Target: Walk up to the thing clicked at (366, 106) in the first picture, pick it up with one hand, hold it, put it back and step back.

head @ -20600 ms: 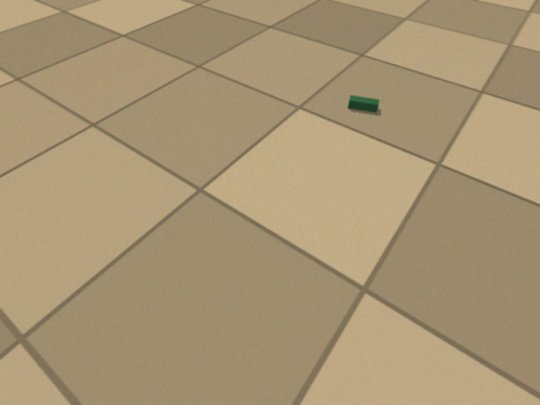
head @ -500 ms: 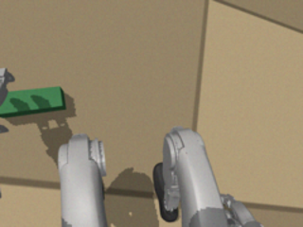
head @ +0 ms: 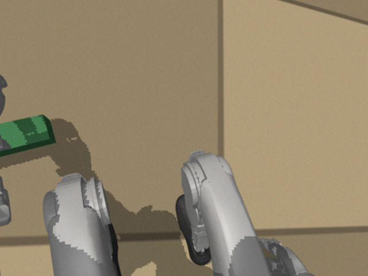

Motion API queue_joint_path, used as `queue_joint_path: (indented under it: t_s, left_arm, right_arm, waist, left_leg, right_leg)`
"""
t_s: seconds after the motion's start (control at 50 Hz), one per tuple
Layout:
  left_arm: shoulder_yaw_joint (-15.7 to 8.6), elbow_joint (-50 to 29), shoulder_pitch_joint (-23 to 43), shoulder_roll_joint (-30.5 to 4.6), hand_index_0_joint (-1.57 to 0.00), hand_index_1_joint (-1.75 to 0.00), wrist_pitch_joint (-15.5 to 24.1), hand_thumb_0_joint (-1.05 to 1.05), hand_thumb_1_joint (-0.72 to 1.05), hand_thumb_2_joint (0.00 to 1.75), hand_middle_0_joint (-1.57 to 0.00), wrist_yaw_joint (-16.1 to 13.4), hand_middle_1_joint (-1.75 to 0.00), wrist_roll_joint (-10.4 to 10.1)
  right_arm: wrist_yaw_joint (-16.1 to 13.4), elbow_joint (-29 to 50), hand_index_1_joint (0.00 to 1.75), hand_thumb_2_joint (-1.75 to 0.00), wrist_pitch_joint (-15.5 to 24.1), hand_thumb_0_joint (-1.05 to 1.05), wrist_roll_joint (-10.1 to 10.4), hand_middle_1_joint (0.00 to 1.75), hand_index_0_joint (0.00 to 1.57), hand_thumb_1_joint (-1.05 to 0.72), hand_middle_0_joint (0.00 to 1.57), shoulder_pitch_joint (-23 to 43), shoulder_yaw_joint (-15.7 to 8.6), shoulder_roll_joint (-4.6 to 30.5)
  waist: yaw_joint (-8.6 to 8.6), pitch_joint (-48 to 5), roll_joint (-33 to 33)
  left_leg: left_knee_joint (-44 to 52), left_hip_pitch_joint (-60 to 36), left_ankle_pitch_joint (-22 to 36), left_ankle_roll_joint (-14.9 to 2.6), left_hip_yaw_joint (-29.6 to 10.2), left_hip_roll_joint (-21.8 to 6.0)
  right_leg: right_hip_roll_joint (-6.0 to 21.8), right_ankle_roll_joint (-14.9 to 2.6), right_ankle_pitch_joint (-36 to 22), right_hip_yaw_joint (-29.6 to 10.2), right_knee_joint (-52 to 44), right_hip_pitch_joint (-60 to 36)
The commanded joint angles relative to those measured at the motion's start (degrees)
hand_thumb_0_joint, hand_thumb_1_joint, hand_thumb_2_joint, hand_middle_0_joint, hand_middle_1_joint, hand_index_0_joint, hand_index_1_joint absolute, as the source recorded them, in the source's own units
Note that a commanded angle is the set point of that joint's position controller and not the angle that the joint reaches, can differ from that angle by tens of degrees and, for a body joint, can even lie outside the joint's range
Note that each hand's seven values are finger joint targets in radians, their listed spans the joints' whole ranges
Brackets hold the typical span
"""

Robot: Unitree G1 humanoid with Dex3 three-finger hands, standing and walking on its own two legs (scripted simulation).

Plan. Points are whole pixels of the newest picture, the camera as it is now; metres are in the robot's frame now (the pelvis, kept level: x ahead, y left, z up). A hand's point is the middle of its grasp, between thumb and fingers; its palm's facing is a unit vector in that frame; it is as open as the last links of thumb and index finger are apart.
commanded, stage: approach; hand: left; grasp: from above
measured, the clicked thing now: (8, 138) +0.44 +0.35 -0.29
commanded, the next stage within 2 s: rest palm in 0.58 s
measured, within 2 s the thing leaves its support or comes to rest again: neither
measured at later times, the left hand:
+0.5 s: hand out of the picture +0.43 +0.36 -0.17, palm faces -0.37 -0.08 -0.93, open 14.0 cm
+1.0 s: hand (1, 145) +0.41 +0.34 -0.23, palm faces -0.45 -0.14 -0.88, open 14.1 cm
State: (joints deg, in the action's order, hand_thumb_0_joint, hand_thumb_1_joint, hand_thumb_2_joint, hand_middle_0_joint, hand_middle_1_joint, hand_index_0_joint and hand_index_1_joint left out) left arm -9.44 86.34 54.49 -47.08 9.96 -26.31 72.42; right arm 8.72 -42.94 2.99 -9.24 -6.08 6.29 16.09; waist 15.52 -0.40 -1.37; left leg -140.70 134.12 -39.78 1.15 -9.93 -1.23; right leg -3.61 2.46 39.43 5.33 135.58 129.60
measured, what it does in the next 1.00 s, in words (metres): stands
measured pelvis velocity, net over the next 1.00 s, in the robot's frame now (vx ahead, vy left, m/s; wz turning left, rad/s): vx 0.00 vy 0.00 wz -0.02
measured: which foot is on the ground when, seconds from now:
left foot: down 0.00-1.00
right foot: down 0.00-1.00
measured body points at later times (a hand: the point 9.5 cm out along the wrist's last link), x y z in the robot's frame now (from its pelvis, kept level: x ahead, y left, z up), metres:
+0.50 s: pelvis +0.00 +0.01 +0.00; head +0.23 +0.11 +0.37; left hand +0.45 +0.36 -0.12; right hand +0.11 -0.27 -0.09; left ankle +0.07 +0.13 -0.28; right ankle +0.10 -0.12 -0.28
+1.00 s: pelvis +0.00 +0.00 -0.02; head +0.25 +0.11 +0.34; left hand +0.43 +0.34 -0.18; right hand +0.05 -0.27 -0.10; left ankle +0.07 +0.13 -0.28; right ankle +0.10 -0.12 -0.28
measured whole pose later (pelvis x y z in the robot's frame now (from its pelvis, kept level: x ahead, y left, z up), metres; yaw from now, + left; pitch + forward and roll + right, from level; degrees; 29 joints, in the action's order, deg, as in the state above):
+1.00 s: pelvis +0.00 +0.00 -0.02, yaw -1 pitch +28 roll -10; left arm -10.7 94.0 52.7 -54.3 21.6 -32.8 77.7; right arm 9.3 -43.7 4.6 -14.1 -4.8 11.1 16.9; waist 16.0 4.5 -6.7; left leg -144.4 134.3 -39.3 1.8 -12.3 -0.5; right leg -3.8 2.5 38.7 7.2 137.9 128.9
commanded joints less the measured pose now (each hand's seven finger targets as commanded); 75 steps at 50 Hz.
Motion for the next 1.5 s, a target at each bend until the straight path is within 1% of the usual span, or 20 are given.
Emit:
queue_joint_path:
  t_s: [0.0,0.1,0.12,0.22,0.36,0.5,0.58,0.64,0.66,0.72,0.84,0.94,1.04,1.1,1.16,1.24,1.28,1.32,1.38,1.48]
  left_arm:
    - [-0.3,-4.4,8.1,-18.5,-0.08,-1.04,0.2,0.0,-0.54,0.98,-0.06,4.2,-1.06,-4.6]
    - [-0.9,-8.5,8.1,-19.0,-0.09,-1.04,7.8,0.0,-0.53,0.97,-0.07,6.7,-1.06,-5.2]
    - [-1.6,-10.5,8.4,-19.4,-0.08,-1.04,9.4,0.0,-0.54,0.98,-0.07,6.0,-1.05,-4.9]
    - [-3.2,-18.2,10.4,-19.4,-0.08,-1.04,14.0,0.0,-0.52,1.0,-0.08,0.8,-1.05,-1.0]
    - [-2.0,-15.3,16.5,-17.5,-0.06,-1.04,8.4,0.0,-0.56,1.06,-0.07,-4.8,-1.03,2.4]
    - [1.8,-3.6,14.3,-15.6,-0.09,-1.1,2.0,0.0,-0.52,1.08,-0.09,-0.3,-1.1,0.8]
    - [2.8,-2.0,11.3,-15.8,-0.09,-1.09,2.8,0.0,-0.5,1.02,-0.08,3.8,-1.1,-1.1]
    - [0.3,-5.0,9.4,-18.4,-0.11,-1.1,5.7,0.0,-0.49,1.03,-0.1,4.9,-1.12,-2.2]
    - [-2.5,-6.1,8.3,-21.6,-0.11,-1.12,6.6,0.0,-0.48,1.05,-0.1,4.3,-1.13,-1.9]
    - [-2.0,-10.4,11.6,-20.0,-0.07,-1.04,10.0,0.0,-0.54,0.97,-0.06,2.3,-1.04,-1.3]
    - [-3.1,-3.3,14.4,-22.3,-0.05,-1.0,13.2,0.0,-0.55,1.02,-0.06,-5.4,-1.0,2.5]
    - [-2.7,1.1,14.2,-22.8,-0.06,-1.0,11.7,0.0,-0.53,1.01,-0.06,-10.5,-1.0,4.7]
    - [-2.0,4.3,13.7,-23.2,-0.06,-1.01,8.1,0.0,-0.52,1.01,-0.06,-12.5,-1.01,4.3]
    - [-1.1,5.8,12.7,-23.0,-0.06,-1.01,6.2,0.0,-0.52,0.99,-0.06,-12.5,-1.01,3.5]
    - [-3.2,4.7,11.7,-25.1,-0.06,-1.0,5.2,0.0,-0.52,0.97,-0.06,-12.1,-1.01,2.4]
    - [-1.5,5.1,12.4,-23.7,-0.06,-1.0,4.5,0.0,-0.53,0.97,-0.06,-10.2,-1.0,1.2]
    - [-4.0,4.5,10.7,-25.9,-0.06,-1.0,4.9,0.0,-0.54,0.99,-0.06,-10.3,-0.99,0.2]
    - [-0.7,4.9,11.2,-22.4,-0.06,-1.0,5.1,0.0,-0.54,0.98,-0.06,-9.0,-0.99,0.3]
    - [-3.0,4.5,10.6,-25.0,-0.05,-1.0,6.1,0.0,-0.55,0.99,-0.06,-8.4,-0.99,-0.2]
    - [-1.9,3.6,11.5,-24.5,-0.05,-1.0,8.6,0.0,-0.55,1.01,-0.06,-8.8,-0.99,0.3]
  right_arm:
    - [-1.0,1.8,0.3,-0.9,0.0,0.0,0.4,0.3,0.2,-0.9,0.2,-9.7,-3.8,14.2]
    - [-1.0,1.9,0.3,-0.89,-0.6,0.0,-0.6,0.3,0.2,-0.9,0.2,-10.6,-3.3,15.1]
    - [-1.1,1.6,0.3,-0.89,-0.9,0.0,-0.5,0.3,0.2,-0.9,0.2,-10.3,-3.3,14.8]
    - [-1.0,0.8,0.3,-0.89,-1.1,0.0,-1.2,0.3,0.2,-0.9,0.2,-10.4,-4.5,15.2]
    - [-0.8,-0.4,0.3,-0.9,-0.5,0.0,-1.0,0.3,0.2,-0.9,0.2,-10.7,-5.8,15.3]
    - [-1.1,0.3,0.3,-0.9,-0.1,0.0,-0.6,0.3,0.2,-0.9,0.2,-9.6,-4.5,15.3]
    - [-1.0,1.9,0.3,-0.9,0.2,0.0,-0.3,0.3,0.2,-0.9,0.2,-9.5,-3.7,15.5]
    - [-0.8,2.5,0.3,-0.9,-0.1,0.0,-0.5,0.3,0.2,-0.9,0.2,-9.2,-3.2,15.5]
    - [-0.7,2.1,0.3,-0.9,-0.4,0.0,-0.5,0.3,0.2,-0.9,0.2,-10.0,-3.1,15.5]
    - [-0.7,2.5,0.3,-0.9,-0.6,0.0,-1.0,0.3,0.2,-0.89,0.2,-8.9,-2.4,15.1]
    - [-0.8,0.4,0.3,-0.9,0.3,0.0,-3.3,0.3,0.2,-0.89,0.2,-9.5,-0.8,16.2]
    - [-0.4,-0.9,0.3,-0.9,2.3,0.0,-5.4,0.3,0.2,-0.89,0.2,-8.5,0.1,17.2]
    - [0.4,-1.1,0.3,-0.9,4.3,0.0,-6.5,0.3,0.2,-0.89,0.2,-7.4,0.9,17.8]
    - [1.1,-0.6,0.3,-0.9,5.5,0.0,-6.5,0.3,0.2,-0.89,0.2,-6.3,1.4,18.1]
    - [1.3,0.3,0.3,-0.9,6.0,0.0,-6.6,0.3,0.2,-0.89,0.2,-6.0,1.4,18.6]
    - [2.2,1.1,0.3,-0.9,7.1,0.0,-6.5,0.3,0.2,-0.89,0.2,-6.5,1.6,18.7]
    - [2.1,0.7,0.3,-0.9,7.1,0.0,-6.2,0.3,0.2,-0.89,0.2,-6.8,1.7,19.2]
    - [2.6,1.6,0.3,-0.9,7.4,0.0,-6.5,0.3,0.2,-0.89,0.2,-6.5,2.1,18.6]
    - [2.6,0.9,0.3,-0.9,7.0,0.0,-6.6,0.3,0.2,-0.89,0.2,-8.1,2.1,19.2]
    - [2.7,1.0,0.3,-0.9,6.5,0.0,-6.9,0.3,0.2,-0.89,0.2,-6.9,2.9,19.6]
  waist:
    - [-2.81,-35.9,9.7]
    - [-2.02,-35.8,11.0]
    - [-3.46,-36.2,12.7]
    - [-3.07,-40.4,21.5]
    - [-1.65,-39.1,26.2]
    - [-1.48,-33.8,18.6]
    - [-0.79,-32.7,13.8]
    - [-2.04,-35.1,14.4]
    - [-2.61,-36.0,15.3]
    - [-2.41,-37.4,18.1]
    - [0.52,-34.1,17.3]
    - [1.38,-33.6,20.7]
    - [1.41,-32.0,21.7]
    - [1.48,-31.0,22.9]
    - [1.28,-32.4,22.4]
    - [2.87,-30.4,20.7]
    - [1.97,-31.1,21.1]
    - [3.07,-30.3,20.7]
    - [3.38,-30.8,21.4]
    - [3.83,-29.9,21.8]
  left_leg:
    - [12.6,-20.2,8.6,-4.51,6.9,1.3]
    - [12.8,-23.0,8.8,-3.44,5.6,1.3]
    - [12.8,-24.6,9.1,-3.05,5.5,1.2]
    - [12.4,-33.9,12.9,-1.83,5.1,0.7]
    - [15.4,-37.0,12.2,-1.26,5.0,0.5]
    - [15.8,-29.5,8.8,-2.47,5.3,1.0]
    - [14.5,-26.4,9.8,-3.06,5.2,1.4]
    - [13.9,-27.6,11.2,-2.9,5.3,1.3]
    - [14.0,-28.1,11.7,-2.7,5.2,1.2]
    - [13.4,-29.9,11.2,-2.32,5.1,0.9]
    - [10.6,-28.6,10.0,-2.43,4.7,0.5]
    - [10.2,-30.0,9.7,-1.9,4.3,0.2]
    - [10.3,-28.5,8.5,-1.82,4.0,0.1]
    - [9.8,-28.1,9.6,-1.74,3.8,-0.1]
    - [9.6,-27.9,10.9,-1.85,3.7,-0.1]
    - [8.2,-26.7,11.6,-2.1,3.4,-0.3]
    - [8.6,-26.9,12.1,-2.06,3.1,-0.4]
    - [8.1,-26.9,11.9,-2.0,3.1,-0.4]
    - [8.6,-28.3,13.2,-1.75,2.5,-0.5]
    - [8.6,-28.4,11.9,-1.63,1.8,-0.8]
  right_leg:
    - [-0.9,-3.11,-12.0,3.0,-15.2,-25.4]
    - [-1.2,-3.54,-11.2,4.6,-14.9,-25.5]
    - [-1.4,-3.8,-11.0,4.5,-14.6,-24.4]
    - [-1.4,-4.22,-13.4,5.7,-12.2,-19.6]
    - [-0.5,-4.66,-12.9,6.3,-11.3,-12.8]
    - [-0.3,-4.2,-11.2,5.8,-13.1,-14.4]
    - [-0.5,-3.89,-12.6,5.5,-13.5,-18.4]
    - [-0.8,-3.78,-13.4,5.3,-13.6,-21.3]
    - [-0.9,-3.84,-13.6,5.3,-13.5,-22.3]
    - [-1.3,-4.08,-12.9,5.8,-13.0,-21.0]
    - [-1.5,-3.75,-12.0,6.1,-12.1,-18.8]
    - [-1.8,-3.95,-11.8,7.0,-10.6,-17.1]
    - [-2.3,-4.09,-11.3,8.0,-9.9,-16.1]
    - [-2.4,-4.1,-12.7,8.3,-8.7,-16.1]
    - [-2.4,-3.85,-14.3,8.5,-8.8,-18.4]
    - [-2.3,-3.63,-15.3,8.3,-8.5,-19.5]
    - [-2.3,-3.53,-15.7,8.6,-9.1,-20.3]
    - [-2.3,-3.58,-15.7,8.7,-8.5,-19.8]
    - [-2.3,-3.56,-16.4,9.3,-8.4,-21.2]
    - [-2.7,-3.57,-15.5,9.8,-8.9,-20.6]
